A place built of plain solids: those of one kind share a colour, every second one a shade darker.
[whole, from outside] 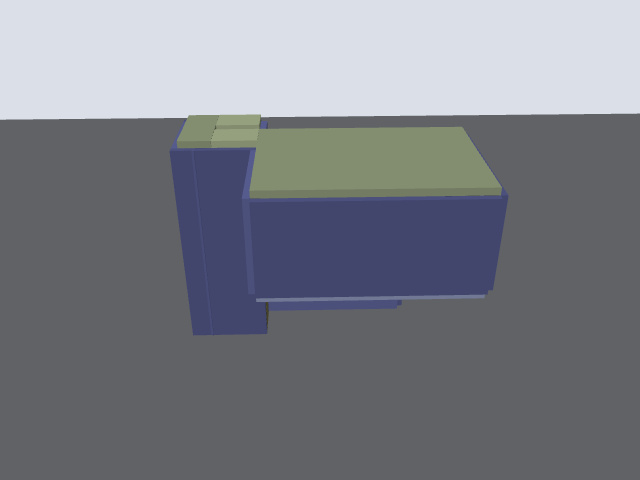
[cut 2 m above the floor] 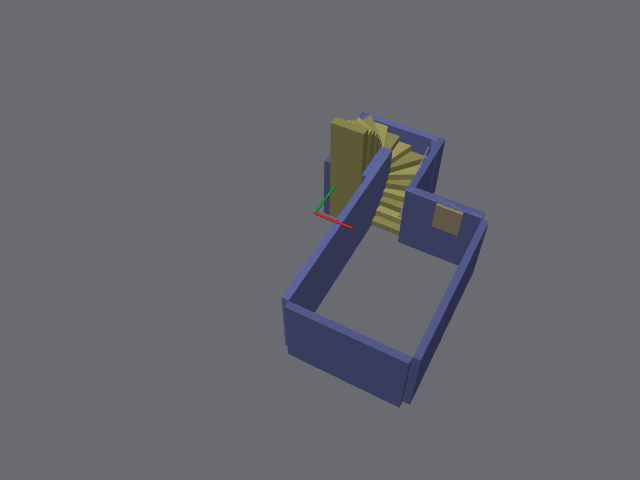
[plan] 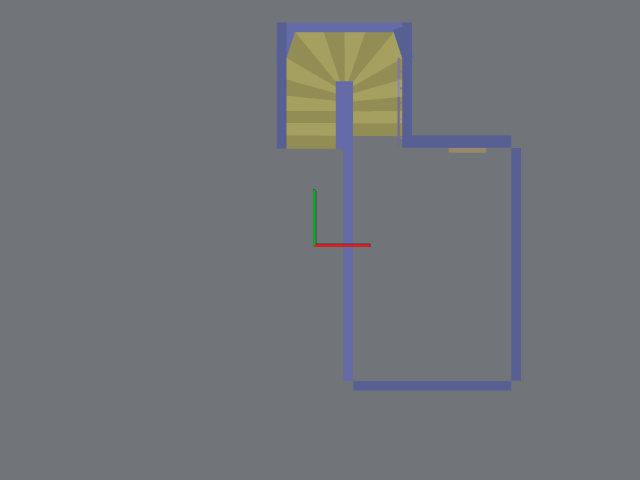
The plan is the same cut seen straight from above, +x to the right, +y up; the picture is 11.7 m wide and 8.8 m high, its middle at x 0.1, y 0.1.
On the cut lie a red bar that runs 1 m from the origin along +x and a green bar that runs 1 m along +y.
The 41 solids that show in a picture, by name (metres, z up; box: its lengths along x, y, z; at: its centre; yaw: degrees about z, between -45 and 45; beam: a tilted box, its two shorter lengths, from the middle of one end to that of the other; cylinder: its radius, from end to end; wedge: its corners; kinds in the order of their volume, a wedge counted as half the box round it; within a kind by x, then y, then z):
{
 "wall_1": {"box": [0.18, 5.68, 2.61], "at": [-3.69, -1.07, 4.86]},
 "wall_2": {"box": [3.09, 0.18, 2.61], "at": [-2.06, 1.87, 4.86]},
 "wall_3": {"box": [3.99, 0.18, 2.61], "at": [-1.61, -4.0, 4.86]},
 "wall_4": {"box": [0.18, 2.31, 6.21], "at": [-0.6, 2.93, 3.06]},
 "wall_5": {"box": [0.2, 0.6, 6.46], "at": [-0.53, 3.7, 2.93], "yaw": -18.1},
 "wall_6": {"box": [0.18, 5.68, 2.61], "at": [0.48, -1.07, 4.86]},
 "wall_7": {"box": [0.32, 1.23, 6.46], "at": [0.55, 2.39, 2.93]},
 "wall_8": {"box": [2.12, 0.18, 6.21], "at": [0.55, 4.0, 3.06]},
 "wall_9": {"box": [0.18, 4.27, 2.75], "at": [0.62, -0.35, 1.32]},
 "wall_10": {"box": [0.9, 0.18, 3.46], "at": [1.16, 1.7, 4.43]},
 "wall_11": {"box": [0.2, 0.6, 6.46], "at": [1.62, 3.7, 2.93], "yaw": 18.1},
 "wall_12": {"box": [0.18, 2.3, 6.21], "at": [1.7, 2.94, 3.06]},
 "wall_13": {"box": [2.9, 0.18, 2.75], "at": [2.16, -2.57, 1.32]},
 "wall_14": {"box": [2.0, 0.18, 2.75], "at": [2.61, 1.88, 1.32]},
 "wall_15": {"box": [2.0, 0.23, 2.75], "at": [2.61, 1.9, 1.32]},
 "wall_16": {"box": [0.18, 4.27, 2.75], "at": [3.69, -0.35, 1.32]},
 "tread_1": {"wedge": [[-0.52, 3.43, -0.05], [-0.52, 3.43, 2.15], [-0.36, 3.92, -0.05], [-0.36, 3.92, 2.15], [0.39, 2.91, -0.05], [0.39, 2.91, 2.15], [0.39, 3.01, -0.05], [0.39, 3.01, 2.15]]},
 "tread_2": {"wedge": [[-0.51, 1.77, -0.05], [-0.51, 1.77, 3.35], [-0.51, 2.02, -0.05], [-0.51, 2.02, 3.35], [0.39, 1.77, -0.05], [0.39, 1.77, 3.35], [0.39, 2.01, -0.05], [0.39, 2.01, 3.35]]},
 "tread_3": {"wedge": [[-0.51, 2.02, -0.05], [-0.51, 2.02, 3.14], [-0.51, 2.24, -0.05], [-0.51, 2.24, 3.14], [0.39, 2.01, -0.05], [0.39, 2.01, 3.14], [0.39, 2.24, -0.05], [0.39, 2.24, 3.14]]},
 "tread_4": {"wedge": [[-0.51, 2.24, -0.05], [-0.51, 2.24, 2.95], [-0.51, 2.46, -0.05], [-0.51, 2.46, 2.95], [0.39, 2.24, -0.05], [0.39, 2.24, 2.95], [0.39, 2.47, -0.05], [0.39, 2.47, 2.95]]},
 "tread_5": {"wedge": [[-0.51, 2.46, -0.05], [-0.51, 2.46, 2.75], [-0.51, 2.75, -0.05], [-0.51, 2.75, 2.75], [0.39, 2.46, -0.05], [0.39, 2.46, 2.75], [0.39, 2.65, -0.05], [0.39, 2.65, 2.75]]},
 "tread_6": {"wedge": [[-0.51, 2.74, -0.05], [-0.51, 2.74, 2.55], [-0.51, 3.04, -0.05], [-0.51, 3.04, 2.55], [0.39, 2.65, -0.05], [0.39, 2.65, 2.55], [0.39, 2.79, -0.05], [0.39, 2.79, 2.55]]},
 "tread_7": {"wedge": [[-0.51, 3.04, -0.05], [-0.51, 3.04, 2.35], [-0.51, 3.44, -0.05], [-0.51, 3.44, 2.35], [0.39, 2.79, -0.05], [0.39, 2.79, 2.35], [0.39, 2.91, -0.05], [0.39, 2.91, 2.35]]},
 "tread_8": {"wedge": [[-0.36, 3.91, -0.05], [-0.36, 3.91, 1.95], [0.17, 3.91, -0.05], [0.17, 3.91, 1.95], [0.38, 3.01, -0.05], [0.38, 3.01, 1.95], [0.47, 3.01, -0.05], [0.47, 3.01, 1.95]]},
 "tread_9": {"wedge": [[0.16, 3.91, -0.05], [0.16, 3.91, 1.75], [0.47, 3.01, -0.05], [0.47, 3.01, 1.75], [0.55, 3.91, -0.05], [0.55, 3.91, 1.75], [0.56, 3.01, -0.05], [0.56, 3.01, 1.75]]},
 "tread_10": {"wedge": [[0.55, 3.01, -0.05], [0.55, 3.01, 1.56], [0.55, 3.91, -0.05], [0.55, 3.91, 1.56], [0.62, 3.01, -0.05], [0.62, 3.01, 1.56], [0.93, 3.91, -0.05], [0.93, 3.91, 1.56]]},
 "tread_11": {"wedge": [[0.62, 3.01, -0.05], [0.62, 3.01, 1.36], [0.71, 3.0, -0.05], [0.71, 3.0, 1.36], [0.93, 3.91, -0.05], [0.93, 3.91, 1.36], [1.45, 3.91, -0.05], [1.45, 3.91, 1.36]]},
 "tread_12": {"wedge": [[0.71, 2.01, -0.05], [0.71, 2.01, 0.19], [0.71, 2.24, -0.05], [0.71, 2.24, 0.19], [1.61, 2.0, -0.05], [1.61, 2.0, 0.19], [1.61, 2.24, -0.05], [1.61, 2.24, 0.19]]},
 "tread_13": {"wedge": [[0.71, 2.24, -0.05], [0.71, 2.24, 0.39], [0.71, 2.46, -0.05], [0.71, 2.46, 0.39], [1.61, 2.24, -0.05], [1.61, 2.24, 0.39], [1.61, 2.47, -0.05], [1.61, 2.47, 0.38]]},
 "tread_14": {"wedge": [[0.71, 2.46, -0.05], [0.71, 2.46, 0.58], [0.71, 2.64, -0.05], [0.71, 2.64, 0.58], [1.61, 2.46, -0.05], [1.61, 2.46, 0.58], [1.61, 2.73, -0.05], [1.61, 2.73, 0.57]]},
 "tread_15": {"wedge": [[0.71, 2.64, -0.05], [0.71, 2.64, 0.78], [0.71, 2.79, -0.05], [0.71, 2.79, 0.78], [1.61, 2.73, -0.05], [1.61, 2.73, 0.78], [1.61, 3.05, -0.05], [1.61, 3.05, 0.77]]},
 "tread_16": {"wedge": [[0.71, 2.79, -0.05], [0.71, 2.79, 0.97], [0.71, 2.92, -0.05], [0.71, 2.92, 0.97], [1.61, 3.04, -0.05], [1.61, 3.04, 0.97], [1.61, 3.44, -0.05], [1.61, 3.44, 0.97]]},
 "tread_17": {"wedge": [[0.71, 2.92, -0.05], [0.71, 2.92, 1.17], [0.71, 3.01, -0.05], [0.71, 3.01, 1.17], [1.45, 3.91, -0.05], [1.45, 3.91, 1.16], [1.61, 3.44, -0.05], [1.61, 3.44, 1.17]]},
 "floor_1": {"box": [3.99, 5.68, 0.24], "at": [-1.61, -1.07, 3.43]},
 "roof_1": {"box": [3.99, 5.68, 0.2], "at": [-1.61, -1.07, 6.26]},
 "roof_2": {"box": [0.9, 1.23, 0.2], "at": [-0.06, 2.39, 6.26]},
 "roof_3": {"box": [2.12, 0.9, 0.2], "at": [0.55, 3.46, 6.26]},
 "roof_4": {"box": [0.9, 1.22, 0.2], "at": [1.16, 2.4, 6.26]},
 "cabinet_1": {"box": [0.69, 0.09, 0.79], "at": [2.8, 1.74, 1.59]},
 "guard_rail_1": {"wedge": [[1.52, 1.82, 0.94], [1.52, 1.82, 0.99], [1.52, 2.46, 1.48], [1.52, 2.46, 1.54], [1.56, 1.82, 0.94], [1.56, 1.82, 0.99], [1.56, 2.46, 1.48], [1.56, 2.46, 1.54]]},
 "guard_rail_2": {"wedge": [[1.52, 3.04, 1.89], [1.52, 3.04, 1.93], [1.52, 3.44, 2.09], [1.52, 3.44, 2.13], [1.56, 3.04, 1.89], [1.56, 3.04, 1.93], [1.56, 3.44, 2.09], [1.56, 3.44, 2.13]]}
}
